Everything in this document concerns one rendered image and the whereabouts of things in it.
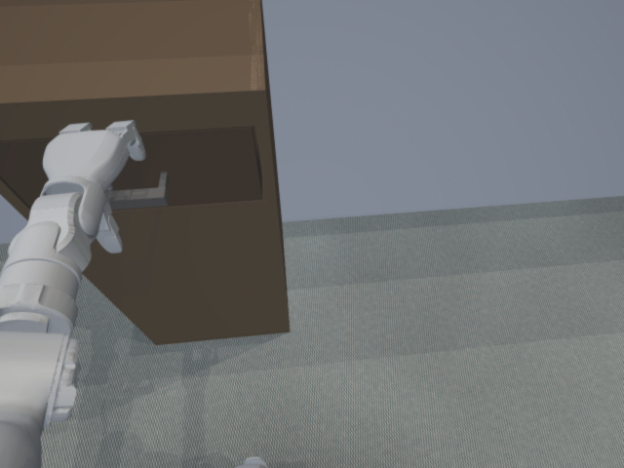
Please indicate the handle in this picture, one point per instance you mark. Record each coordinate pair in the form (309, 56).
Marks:
(140, 198)

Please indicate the left robot hand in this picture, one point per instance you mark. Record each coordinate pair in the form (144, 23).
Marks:
(99, 157)

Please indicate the drawer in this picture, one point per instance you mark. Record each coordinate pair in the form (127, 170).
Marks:
(205, 166)

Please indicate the cabinet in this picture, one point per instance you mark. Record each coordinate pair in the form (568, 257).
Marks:
(186, 273)

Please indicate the robot left upper arm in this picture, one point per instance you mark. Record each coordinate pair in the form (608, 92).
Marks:
(38, 382)

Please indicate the left robot forearm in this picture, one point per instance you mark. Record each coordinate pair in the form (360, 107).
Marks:
(41, 277)

